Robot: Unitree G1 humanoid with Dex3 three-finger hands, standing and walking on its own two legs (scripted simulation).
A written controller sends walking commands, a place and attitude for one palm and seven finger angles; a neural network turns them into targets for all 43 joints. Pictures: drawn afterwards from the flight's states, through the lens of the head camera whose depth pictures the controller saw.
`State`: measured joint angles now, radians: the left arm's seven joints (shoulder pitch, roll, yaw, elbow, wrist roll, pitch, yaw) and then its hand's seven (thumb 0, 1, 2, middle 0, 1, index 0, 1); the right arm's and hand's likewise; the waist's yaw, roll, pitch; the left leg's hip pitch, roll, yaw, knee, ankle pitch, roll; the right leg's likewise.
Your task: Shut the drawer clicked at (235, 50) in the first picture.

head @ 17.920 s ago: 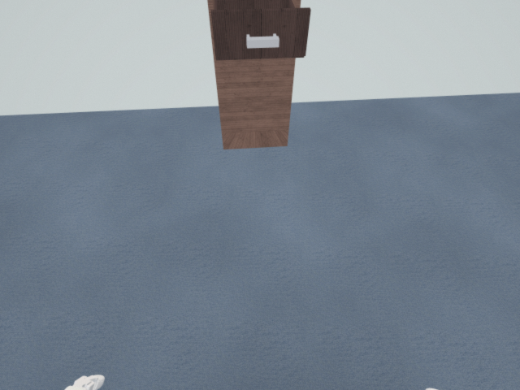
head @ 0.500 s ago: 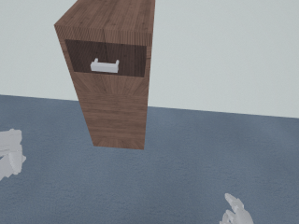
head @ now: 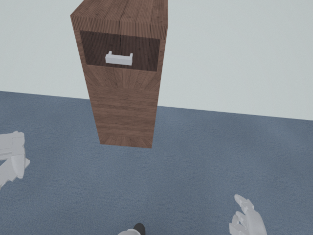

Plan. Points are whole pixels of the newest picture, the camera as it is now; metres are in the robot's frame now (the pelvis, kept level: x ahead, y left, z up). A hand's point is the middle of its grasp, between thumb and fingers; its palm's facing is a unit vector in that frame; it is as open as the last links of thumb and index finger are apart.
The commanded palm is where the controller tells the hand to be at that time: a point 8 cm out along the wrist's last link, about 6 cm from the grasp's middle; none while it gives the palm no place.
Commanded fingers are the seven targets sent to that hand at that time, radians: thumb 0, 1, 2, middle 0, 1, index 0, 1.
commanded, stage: stop stepping back and stand still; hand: left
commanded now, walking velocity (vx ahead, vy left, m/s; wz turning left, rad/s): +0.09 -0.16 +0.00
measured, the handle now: (120, 56) +0.80 +0.21 +0.01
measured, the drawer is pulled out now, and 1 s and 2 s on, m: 0.00 0.00 0.00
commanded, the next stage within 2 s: let the arm hang, fingers relaxed in 0.90 s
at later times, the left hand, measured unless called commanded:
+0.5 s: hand out of the picture +0.12 +0.27 +0.19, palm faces +0.19 -0.89 -0.42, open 3.3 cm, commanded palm +0.08 +0.32 +0.19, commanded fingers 0.00 0.90 0.90 -1.40 -1.60 -1.40 -1.60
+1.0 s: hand out of the picture +0.09 +0.31 +0.18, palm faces +0.32 -0.83 -0.45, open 3.3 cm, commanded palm none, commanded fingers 0.00 0.90 0.90 -1.36 -1.56 -1.36 -1.56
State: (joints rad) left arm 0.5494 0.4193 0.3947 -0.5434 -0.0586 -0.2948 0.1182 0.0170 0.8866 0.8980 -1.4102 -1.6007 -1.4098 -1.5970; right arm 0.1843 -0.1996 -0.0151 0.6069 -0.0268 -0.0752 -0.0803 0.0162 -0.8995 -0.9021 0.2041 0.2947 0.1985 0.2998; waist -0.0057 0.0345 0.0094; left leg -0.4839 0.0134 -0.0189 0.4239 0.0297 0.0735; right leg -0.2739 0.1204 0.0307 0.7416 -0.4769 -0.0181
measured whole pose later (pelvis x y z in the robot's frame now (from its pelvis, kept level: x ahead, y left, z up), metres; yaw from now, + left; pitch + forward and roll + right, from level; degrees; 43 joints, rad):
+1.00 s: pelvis -0.11 +0.09 +0.00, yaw -4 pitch -1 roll -2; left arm 0.64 0.40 0.36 -0.61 -0.04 -0.17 0.15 0.02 0.89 0.90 -1.41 -1.60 -1.41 -1.60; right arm 0.23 -0.16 0.03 0.64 -0.01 -0.07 -0.06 0.01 -0.90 -0.90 0.21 0.30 0.20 0.30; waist 0.02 0.02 -0.01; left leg -0.40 0.01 0.02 0.68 -0.30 0.00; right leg -0.22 0.03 -0.09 0.51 -0.26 -0.05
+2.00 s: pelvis -0.09 +0.08 +0.01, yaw -2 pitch -2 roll +0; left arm 0.28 0.11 0.01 1.16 0.00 0.00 0.03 0.01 0.92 0.90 -0.21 -0.31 -0.21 -0.31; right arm 0.30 -0.10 0.00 1.14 -0.02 0.01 -0.04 0.01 -0.91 -0.90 0.20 0.29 0.20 0.30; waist -0.01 0.01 0.05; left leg -0.22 -0.01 0.00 0.43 -0.18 0.01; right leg -0.13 0.00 -0.10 0.43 -0.27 -0.04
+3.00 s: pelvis -0.07 +0.07 +0.02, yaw -2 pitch -1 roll +0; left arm 0.24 0.16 0.01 1.15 0.00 -0.01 0.03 0.01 0.91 0.90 -0.20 -0.30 -0.20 -0.30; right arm 0.24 -0.16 -0.01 1.15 -0.01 0.00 -0.04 0.01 -0.90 -0.90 0.20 0.29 0.20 0.30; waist 0.00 0.02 0.06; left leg -0.17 0.00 0.01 0.39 -0.20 0.00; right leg -0.08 0.01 -0.09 0.38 -0.28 -0.04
